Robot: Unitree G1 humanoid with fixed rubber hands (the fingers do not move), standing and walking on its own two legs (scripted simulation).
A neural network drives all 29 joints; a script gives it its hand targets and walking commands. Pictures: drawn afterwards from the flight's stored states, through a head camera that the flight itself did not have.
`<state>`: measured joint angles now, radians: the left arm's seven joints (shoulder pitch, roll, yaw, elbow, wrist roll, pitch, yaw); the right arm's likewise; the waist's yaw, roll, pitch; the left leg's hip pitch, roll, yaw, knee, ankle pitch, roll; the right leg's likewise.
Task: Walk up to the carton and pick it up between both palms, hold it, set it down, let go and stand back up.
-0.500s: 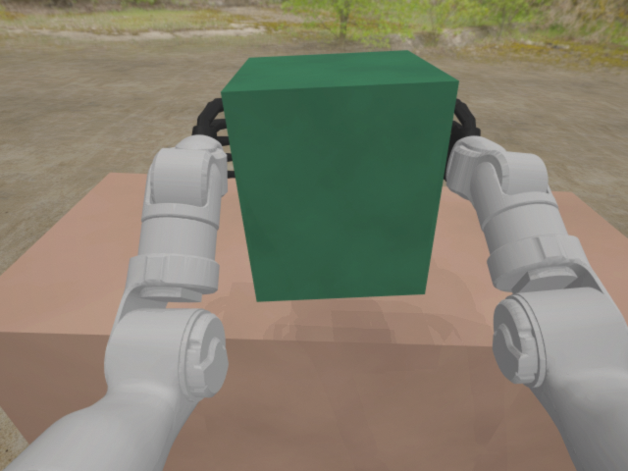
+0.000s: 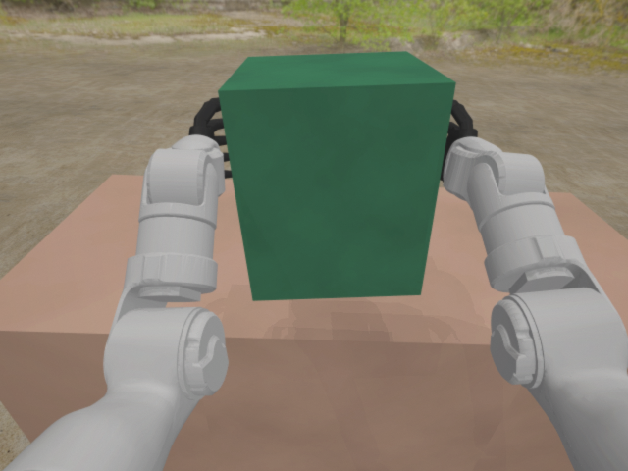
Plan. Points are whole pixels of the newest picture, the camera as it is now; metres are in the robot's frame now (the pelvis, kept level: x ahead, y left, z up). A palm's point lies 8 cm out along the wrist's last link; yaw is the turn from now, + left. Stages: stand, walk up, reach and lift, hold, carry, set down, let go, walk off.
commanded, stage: hold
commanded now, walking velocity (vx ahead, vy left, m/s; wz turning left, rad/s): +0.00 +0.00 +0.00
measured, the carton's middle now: (331, 172) +0.40 +0.01 +0.28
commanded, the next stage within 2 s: none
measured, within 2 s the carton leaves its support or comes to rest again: neither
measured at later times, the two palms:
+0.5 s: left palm (207, 156) +0.37 +0.16 +0.30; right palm (457, 157) +0.39 -0.14 +0.31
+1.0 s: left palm (203, 156) +0.37 +0.16 +0.30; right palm (458, 158) +0.38 -0.14 +0.31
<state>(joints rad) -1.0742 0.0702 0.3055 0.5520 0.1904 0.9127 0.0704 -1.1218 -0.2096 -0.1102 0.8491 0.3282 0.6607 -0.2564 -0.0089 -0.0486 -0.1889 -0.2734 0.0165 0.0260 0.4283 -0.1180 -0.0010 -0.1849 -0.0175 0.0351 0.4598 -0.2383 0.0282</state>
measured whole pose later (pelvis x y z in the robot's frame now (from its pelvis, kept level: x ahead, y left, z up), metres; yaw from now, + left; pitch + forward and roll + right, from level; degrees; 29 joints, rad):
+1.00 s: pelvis +0.00 +0.00 +0.00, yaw +0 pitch -2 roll +0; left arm -1.07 0.07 0.30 0.55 0.19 0.91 0.07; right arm -1.12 -0.21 -0.11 0.85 0.33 0.68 -0.26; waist -0.01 -0.05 -0.19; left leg -0.27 0.02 0.03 0.43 -0.12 0.00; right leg -0.18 -0.02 0.04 0.46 -0.24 0.03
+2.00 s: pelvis +0.00 +0.00 +0.00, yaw +0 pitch -2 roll +0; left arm -1.07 0.07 0.30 0.54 0.19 0.91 0.07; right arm -1.12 -0.21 -0.11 0.85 0.33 0.68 -0.26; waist -0.01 -0.05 -0.19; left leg -0.27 0.02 0.03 0.43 -0.11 0.00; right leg -0.18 -0.02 0.04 0.46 -0.23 0.03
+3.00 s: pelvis +0.00 +0.00 +0.00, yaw +0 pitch -2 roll +0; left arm -1.07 0.07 0.30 0.55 0.19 0.91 0.07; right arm -1.12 -0.21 -0.11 0.85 0.33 0.69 -0.26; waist -0.01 -0.05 -0.19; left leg -0.27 0.02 0.03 0.43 -0.11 0.00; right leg -0.18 -0.02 0.04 0.46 -0.23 0.03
